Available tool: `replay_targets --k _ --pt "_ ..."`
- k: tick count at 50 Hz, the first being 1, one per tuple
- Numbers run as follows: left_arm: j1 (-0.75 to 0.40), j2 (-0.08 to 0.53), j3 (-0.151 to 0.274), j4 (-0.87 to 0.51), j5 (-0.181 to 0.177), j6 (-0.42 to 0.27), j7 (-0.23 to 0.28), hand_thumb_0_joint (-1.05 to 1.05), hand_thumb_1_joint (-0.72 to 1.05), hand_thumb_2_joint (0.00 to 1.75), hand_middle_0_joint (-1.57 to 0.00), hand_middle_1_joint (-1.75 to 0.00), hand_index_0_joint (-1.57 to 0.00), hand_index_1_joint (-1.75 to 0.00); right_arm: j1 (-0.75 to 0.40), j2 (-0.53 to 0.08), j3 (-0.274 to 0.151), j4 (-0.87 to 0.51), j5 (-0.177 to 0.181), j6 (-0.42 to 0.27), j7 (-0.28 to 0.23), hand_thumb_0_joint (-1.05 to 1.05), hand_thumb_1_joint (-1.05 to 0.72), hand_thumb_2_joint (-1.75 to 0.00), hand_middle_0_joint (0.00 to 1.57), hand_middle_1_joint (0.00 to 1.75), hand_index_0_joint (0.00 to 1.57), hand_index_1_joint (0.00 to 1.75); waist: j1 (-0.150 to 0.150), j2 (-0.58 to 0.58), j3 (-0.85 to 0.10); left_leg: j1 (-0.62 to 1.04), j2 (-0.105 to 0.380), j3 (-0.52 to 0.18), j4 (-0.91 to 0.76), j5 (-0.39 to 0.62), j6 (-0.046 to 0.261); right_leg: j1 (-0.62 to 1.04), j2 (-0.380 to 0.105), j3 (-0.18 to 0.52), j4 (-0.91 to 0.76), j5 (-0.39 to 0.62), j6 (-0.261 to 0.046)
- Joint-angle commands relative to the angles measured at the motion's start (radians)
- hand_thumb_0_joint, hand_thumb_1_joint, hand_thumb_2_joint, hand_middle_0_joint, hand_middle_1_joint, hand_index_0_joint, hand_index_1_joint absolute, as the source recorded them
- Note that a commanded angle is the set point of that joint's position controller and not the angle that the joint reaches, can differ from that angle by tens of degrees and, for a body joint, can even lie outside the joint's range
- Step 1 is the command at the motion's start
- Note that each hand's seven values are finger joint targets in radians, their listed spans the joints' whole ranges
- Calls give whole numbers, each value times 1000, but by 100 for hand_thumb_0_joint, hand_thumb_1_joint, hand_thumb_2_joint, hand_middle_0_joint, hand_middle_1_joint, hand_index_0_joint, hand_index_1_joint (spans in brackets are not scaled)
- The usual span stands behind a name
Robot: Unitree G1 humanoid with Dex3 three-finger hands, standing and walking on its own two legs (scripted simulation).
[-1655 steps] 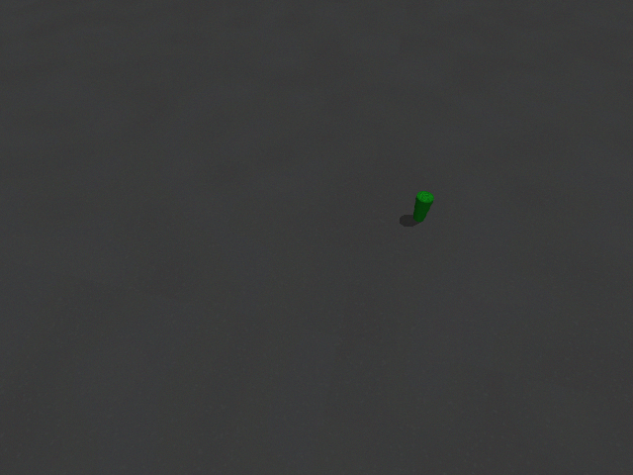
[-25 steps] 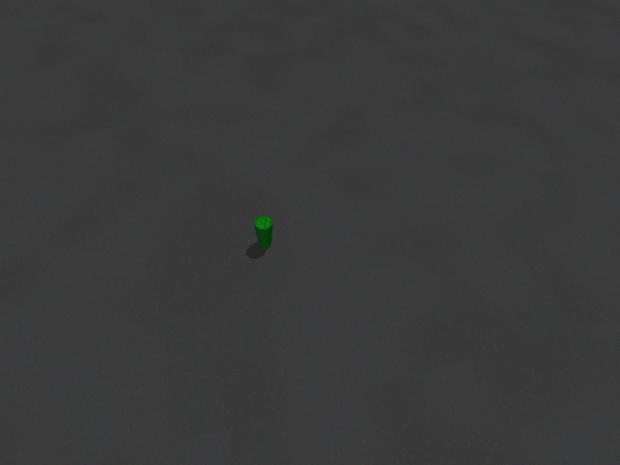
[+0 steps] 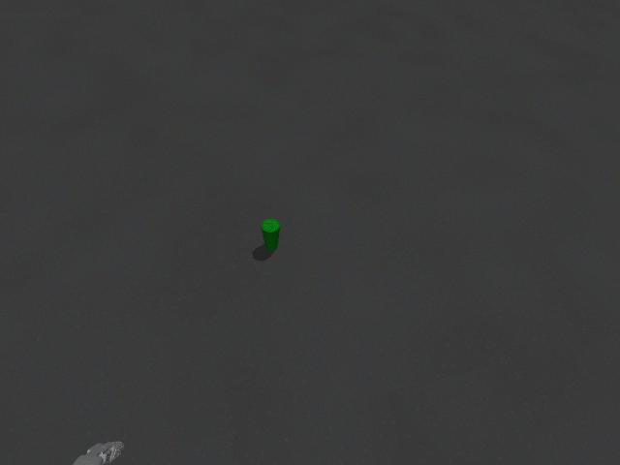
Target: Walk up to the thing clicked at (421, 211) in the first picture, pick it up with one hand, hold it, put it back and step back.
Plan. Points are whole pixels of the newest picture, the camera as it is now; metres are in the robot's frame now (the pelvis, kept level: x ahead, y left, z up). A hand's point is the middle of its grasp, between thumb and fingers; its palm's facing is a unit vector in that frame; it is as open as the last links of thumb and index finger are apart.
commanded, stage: step back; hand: left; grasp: from the side
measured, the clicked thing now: (271, 236) +1.03 +0.19 -0.71
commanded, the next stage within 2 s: stand in 0.22 s
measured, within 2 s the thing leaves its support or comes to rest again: neither
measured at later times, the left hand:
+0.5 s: hand out of the picture +0.08 +0.24 -0.15, palm faces -0.02 -0.94 -0.33, open 7.4 cm
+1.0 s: hand out of the picture +0.06 +0.23 -0.15, palm faces -0.03 -0.94 -0.34, open 7.4 cm
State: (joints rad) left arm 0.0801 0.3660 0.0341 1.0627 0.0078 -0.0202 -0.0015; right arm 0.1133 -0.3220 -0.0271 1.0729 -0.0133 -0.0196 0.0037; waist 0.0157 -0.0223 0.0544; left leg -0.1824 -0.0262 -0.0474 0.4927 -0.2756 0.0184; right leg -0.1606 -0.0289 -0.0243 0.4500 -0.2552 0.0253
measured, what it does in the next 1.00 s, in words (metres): stands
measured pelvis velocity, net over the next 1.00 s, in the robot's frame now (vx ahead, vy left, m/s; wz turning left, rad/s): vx -0.01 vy -0.02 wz -0.01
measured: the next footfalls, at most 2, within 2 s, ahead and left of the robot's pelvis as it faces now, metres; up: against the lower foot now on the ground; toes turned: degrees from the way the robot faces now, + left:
none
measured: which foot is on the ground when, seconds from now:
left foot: down 0.00-1.00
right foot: down 0.00-1.00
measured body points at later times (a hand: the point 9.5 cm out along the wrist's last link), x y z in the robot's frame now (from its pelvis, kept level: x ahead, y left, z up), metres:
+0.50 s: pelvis +0.00 -0.01 +0.01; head +0.01 +0.00 +0.46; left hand +0.08 +0.29 -0.13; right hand +0.10 -0.30 -0.12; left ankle -0.01 +0.11 -0.74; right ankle -0.01 -0.14 -0.74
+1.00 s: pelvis -0.01 -0.02 +0.01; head +0.00 -0.02 +0.46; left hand +0.06 +0.28 -0.12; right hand +0.05 -0.32 -0.13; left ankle -0.01 +0.11 -0.74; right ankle -0.01 -0.14 -0.74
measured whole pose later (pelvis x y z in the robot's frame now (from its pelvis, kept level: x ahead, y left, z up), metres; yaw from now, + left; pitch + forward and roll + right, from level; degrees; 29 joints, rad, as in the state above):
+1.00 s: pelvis -0.01 -0.02 +0.01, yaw +0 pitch -2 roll +0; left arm 0.11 0.35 0.00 1.14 0.01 -0.02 -0.01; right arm 0.12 -0.34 0.00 1.15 -0.01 -0.01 0.01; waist 0.00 0.00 0.05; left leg -0.11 0.00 -0.05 0.31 -0.16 -0.01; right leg -0.11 -0.01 -0.02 0.32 -0.17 0.00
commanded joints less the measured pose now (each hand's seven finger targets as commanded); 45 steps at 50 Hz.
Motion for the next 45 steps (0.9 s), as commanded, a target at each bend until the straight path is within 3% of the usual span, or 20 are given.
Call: replay_targets --k 1,3,5,10,11,14,22,25,28,35,39,45 --pt "-50 203 36 -56 0 -18 13 0 90 90 -20 -30 -20 -30 -62 -228 -51 -60 -3 -20 -19 0 -90 -90 20 30 20 30 2 67 -107 -13 138 -101 -112 329 21 91 -77 55 -33 212 -60" --pt "-56 204 34 -53 2 -18 13 0 90 90 -20 -30 -20 -30 -76 -225 -48 -59 -5 -20 -18 0 -90 -90 20 30 20 30 5 58 -106 -11 136 -97 -125 324 17 101 -83 60 -43 219 -56" --pt "-69 207 35 -51 2 -19 12 0 90 90 -20 -30 -20 -30 -67 -223 -48 -49 -4 -21 -18 0 -90 -90 20 30 20 30 -2 44 -124 14 131 -82 -118 407 7 114 -88 59 -42 266 -55" --pt "-70 204 35 -40 6 -16 13 0 90 90 -20 -30 -20 -30 -94 -216 -50 -49 -3 -18 -17 0 -90 -90 20 30 20 30 -1 25 -129 47 131 -72 -122 380 13 114 -89 52 -63 268 -52" --pt "-68 171 16 -24 -4 -14 12 0 90 90 -20 -30 -20 -30 -87 -221 -39 -41 5 -20 -17 0 -90 -90 20 30 20 30 -11 23 -114 77 146 -94 -164 449 8 91 -101 81 -83 328 -51" --pt "-69 180 14 -20 -5 -14 15 0 90 90 -20 -30 -20 -30 -96 -223 -38 -33 7 -23 -16 0 -90 -90 20 30 20 30 -11 28 -123 99 150 -86 -176 478 3 125 -101 75 -99 339 -43" --pt "-56 195 12 1 1 -20 14 0 90 90 -20 -30 -20 -30 -114 -220 -28 -15 8 -20 -11 0 -90 -90 20 30 20 30 -12 26 -118 122 147 -73 -218 366 -3 116 -108 90 -151 288 -41" --pt "-44 192 9 9 3 -18 13 0 90 90 -20 -30 -20 -30 -112 -221 -25 -4 7 -16 -9 0 -90 -90 20 30 20 30 -11 27 -88 97 143 -76 -240 279 -5 92 -102 91 -172 202 -40" --pt "-42 191 5 11 3 -19 12 0 90 90 -20 -30 -20 -30 -105 -224 -23 1 6 -14 -7 0 -90 -90 20 30 20 30 -16 29 -88 81 138 -72 -242 229 -7 92 -105 98 -182 181 -40" --pt "-25 192 1 15 3 -21 12 0 90 90 -20 -30 -20 -30 -89 -227 -19 11 4 -13 -5 0 -90 -90 20 30 20 30 -14 19 -82 69 140 -77 -240 213 -6 87 -107 104 -187 171 -42" --pt "-16 194 1 17 1 -19 9 0 90 90 -20 -30 -20 -30 -69 -227 -13 17 5 -13 -5 0 -90 -90 20 30 20 30 -14 26 -63 45 136 -79 -249 153 -6 78 -106 108 -191 120 -44" --pt "-4 198 0 16 0 -21 9 0 90 90 -20 -30 -20 -30 -49 -230 -11 18 6 -13 -5 0 -90 -90 20 30 20 30 -14 11 -58 50 137 -83 -241 184 -7 65 -102 107 -194 138 -44"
